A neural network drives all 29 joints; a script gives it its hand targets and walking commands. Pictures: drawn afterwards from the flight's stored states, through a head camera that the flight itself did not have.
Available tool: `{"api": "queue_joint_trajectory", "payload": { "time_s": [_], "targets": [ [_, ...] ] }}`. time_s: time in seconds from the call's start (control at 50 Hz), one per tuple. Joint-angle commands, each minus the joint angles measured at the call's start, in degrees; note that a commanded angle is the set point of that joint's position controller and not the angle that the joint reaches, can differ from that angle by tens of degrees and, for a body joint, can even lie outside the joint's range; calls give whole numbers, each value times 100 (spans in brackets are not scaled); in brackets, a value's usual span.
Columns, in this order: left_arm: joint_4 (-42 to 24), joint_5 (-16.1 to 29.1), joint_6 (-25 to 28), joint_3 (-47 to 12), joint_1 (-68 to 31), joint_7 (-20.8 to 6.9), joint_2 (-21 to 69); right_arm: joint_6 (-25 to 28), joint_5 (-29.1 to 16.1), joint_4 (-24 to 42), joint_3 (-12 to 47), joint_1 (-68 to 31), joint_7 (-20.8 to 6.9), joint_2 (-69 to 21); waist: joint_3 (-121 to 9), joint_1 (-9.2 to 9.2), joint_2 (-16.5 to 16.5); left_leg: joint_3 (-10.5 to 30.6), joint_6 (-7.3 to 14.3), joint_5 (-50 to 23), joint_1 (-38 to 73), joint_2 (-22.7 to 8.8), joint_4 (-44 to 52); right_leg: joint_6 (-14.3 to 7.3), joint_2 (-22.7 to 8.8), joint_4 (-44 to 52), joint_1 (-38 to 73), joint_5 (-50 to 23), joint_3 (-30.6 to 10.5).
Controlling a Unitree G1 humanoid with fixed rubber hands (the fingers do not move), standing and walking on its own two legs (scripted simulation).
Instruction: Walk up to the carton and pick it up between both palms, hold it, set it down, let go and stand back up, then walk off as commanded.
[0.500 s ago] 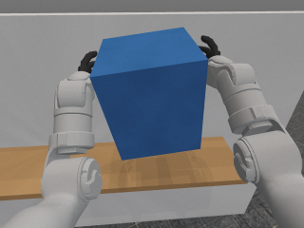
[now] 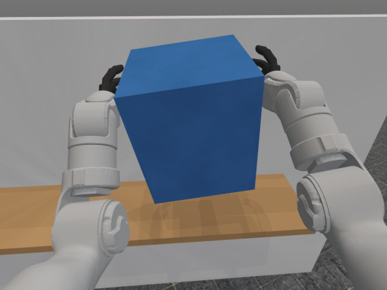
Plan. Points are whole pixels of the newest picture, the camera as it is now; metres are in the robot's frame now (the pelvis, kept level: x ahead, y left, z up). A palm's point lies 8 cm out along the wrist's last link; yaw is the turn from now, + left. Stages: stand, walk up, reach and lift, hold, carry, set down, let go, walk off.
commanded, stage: hold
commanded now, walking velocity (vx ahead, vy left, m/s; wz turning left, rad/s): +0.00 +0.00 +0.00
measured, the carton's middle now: (193, 120) +0.38 -0.01 +0.26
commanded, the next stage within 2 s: none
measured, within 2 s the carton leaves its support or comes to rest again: neither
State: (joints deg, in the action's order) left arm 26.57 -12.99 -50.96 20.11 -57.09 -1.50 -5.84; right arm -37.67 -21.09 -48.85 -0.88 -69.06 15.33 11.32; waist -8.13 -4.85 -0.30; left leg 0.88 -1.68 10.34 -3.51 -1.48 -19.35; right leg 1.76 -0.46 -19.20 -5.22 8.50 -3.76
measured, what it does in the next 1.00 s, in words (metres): stands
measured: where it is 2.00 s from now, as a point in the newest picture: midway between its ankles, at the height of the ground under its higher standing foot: outside the picture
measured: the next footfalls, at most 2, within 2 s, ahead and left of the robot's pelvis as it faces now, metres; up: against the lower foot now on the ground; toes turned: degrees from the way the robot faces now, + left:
none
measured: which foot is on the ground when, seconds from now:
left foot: down 0.00-1.00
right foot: down 0.00-1.00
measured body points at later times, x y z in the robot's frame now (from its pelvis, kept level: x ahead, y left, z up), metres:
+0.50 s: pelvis +0.00 +0.00 +0.00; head -0.10 +0.01 +0.44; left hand +0.39 +0.15 +0.31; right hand +0.38 -0.16 +0.34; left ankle +0.01 +0.14 -0.75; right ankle +0.03 -0.14 -0.75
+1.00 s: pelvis +0.00 +0.00 +0.00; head -0.10 +0.01 +0.44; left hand +0.38 +0.15 +0.31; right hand +0.38 -0.15 +0.34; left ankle +0.01 +0.14 -0.75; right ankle +0.03 -0.14 -0.75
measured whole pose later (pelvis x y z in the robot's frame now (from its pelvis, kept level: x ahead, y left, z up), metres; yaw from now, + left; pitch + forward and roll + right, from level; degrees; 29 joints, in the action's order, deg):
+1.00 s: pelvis +0.00 +0.00 +0.00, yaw +0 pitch -6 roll +0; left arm 26.7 -12.8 -50.8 20.1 -57.1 -1.5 -6.2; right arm -37.7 -21.0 -48.8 -0.9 -69.1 15.4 11.1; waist -8.1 -4.7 -0.5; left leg 0.9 -1.7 10.3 -3.5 -1.6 -19.4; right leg 1.7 -0.4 -19.2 -5.2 8.4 -3.8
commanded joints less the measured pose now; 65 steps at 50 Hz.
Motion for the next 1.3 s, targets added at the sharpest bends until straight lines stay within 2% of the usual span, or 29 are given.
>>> {"api": "queue_joint_trajectory", "payload": {
  "time_s": [0.0,0.06,0.12,0.16,0.3,0.34,0.36,0.4,0.44,0.52,0.56,0.62,0.66,0.8,0.86,0.9,0.94,1.06,1.08,1.12,1.16,1.18,1.28],
  "targets": [
    [-228,801,492,-1402,-4481,-892,2844,29,-1194,1170,1156,-3978,-996,-3720,-1564,299,136,-43,-37,-684,-737,319,414,-63,548,431,1156,-866,223],
    [-333,600,470,-1180,-4513,-813,2711,62,-1400,1302,1536,-4139,-1043,-3905,-1730,662,67,-70,-9,-1052,-491,374,279,-28,570,431,1107,-1006,216],
    [-516,602,481,-1205,-4606,-766,2749,84,-1478,1360,1659,-4153,-1039,-4035,-1893,726,-54,-56,9,-1203,-297,389,182,8,594,434,1036,-1052,213],
    [-558,713,492,-1349,-4607,-777,2863,84,-1434,1320,1539,-4044,-986,-4016,-1880,565,-115,-37,0,-1152,-222,382,162,16,591,469,966,-1013,227],
    [-453,1234,554,-2003,-4713,-951,3266,50,-935,900,610,-3732,-869,-3611,-1548,-328,62,36,-91,-279,-589,264,385,-79,528,518,800,-477,264],
    [-417,1324,567,-2111,-4690,-973,3314,50,-852,890,476,-3716,-872,-3491,-1530,-457,196,42,-105,-167,-733,230,465,-101,525,481,896,-496,275],
    [-385,1319,562,-2096,-4663,-979,3285,43,-841,885,460,-3707,-882,-3447,-1499,-459,240,46,-102,-155,-805,217,498,-99,531,458,955,-534,274],
    [-362,1257,555,-1997,-4621,-977,3195,31,-871,937,548,-3716,-907,-3446,-1509,-380,267,30,-90,-216,-904,216,535,-90,538,411,1107,-660,269],
    [-324,1118,533,-1832,-4542,-959,3091,23,-959,1024,719,-3764,-935,-3512,-1525,-201,255,11,-80,-380,-891,242,510,-84,543,402,1184,-789,247],
    [-238,728,485,-1336,-4487,-861,2798,35,-1263,1161,1263,-4000,-1022,-3745,-1573,413,155,-50,-38,-769,-692,331,384,-55,549,430,1129,-882,221],
    [-371,618,481,-1215,-4529,-805,2726,65,-1404,1283,1534,-4112,-1056,-3895,-1760,645,109,-65,-16,-1039,-510,367,288,-32,561,425,1127,-1010,209],
    [-517,573,477,-1178,-4596,-752,2723,73,-1507,1318,1688,-4111,-1051,-4029,-1861,747,-48,-55,8,-1224,-296,387,182,8,588,439,1049,-1071,208],
    [-604,680,498,-1314,-4613,-756,2842,87,-1471,1338,1617,-4042,-1005,-4061,-1930,623,-134,-32,12,-1184,-209,378,153,23,591,458,990,-1037,214],
    [-475,1233,553,-2002,-4710,-948,3249,51,-954,934,639,-3712,-862,-3624,-1566,-326,16,35,-80,-281,-555,264,369,-71,525,528,782,-472,265],
    [-391,1344,570,-2123,-4672,-985,3296,41,-838,895,454,-3681,-875,-3454,-1499,-485,201,50,-93,-119,-810,212,497,-99,526,464,940,-511,270],
    [-363,1283,558,-2045,-4611,-984,3226,31,-861,939,526,-3694,-897,-3427,-1508,-417,302,32,-94,-202,-893,208,531,-97,535,415,1092,-651,270],
    [-384,1159,536,-1903,-4566,-966,3135,23,-953,1015,688,-3714,-933,-3474,-1545,-261,326,15,-94,-367,-902,226,515,-88,549,380,1196,-794,253],
    [-319,624,477,-1242,-4532,-807,2758,60,-1370,1212,1462,-4083,-1068,-3829,-1685,603,166,-61,-23,-936,-583,346,326,-50,560,431,1120,-934,210],
    [-333,553,468,-1165,-4531,-783,2704,65,-1434,1221,1571,-4115,-1081,-3892,-1698,704,93,-59,-7,-1015,-511,358,288,-33,567,437,1089,-954,205],
    [-463,547,470,-1159,-4569,-754,2708,76,-1495,1299,1677,-4114,-1070,-3990,-1839,760,-28,-58,17,-1163,-349,382,207,2,581,441,1060,-1029,199],
    [-604,645,492,-1287,-4593,-756,2807,82,-1489,1335,1648,-4020,-1024,-4053,-1929,657,-132,-32,22,-1206,-220,378,160,25,586,451,1006,-1061,207],
    [-626,718,500,-1376,-4594,-771,2867,79,-1450,1301,1571,-3959,-989,-4034,-1916,548,-163,-20,15,-1163,-196,370,152,29,584,464,968,-1040,208],
    [-509,1127,539,-1879,-4672,-927,3180,57,-1056,1011,837,-3722,-863,-3724,-1617,-165,-71,24,-52,-460,-433,293,303,-36,530,530,773,-577,246]
  ]
}}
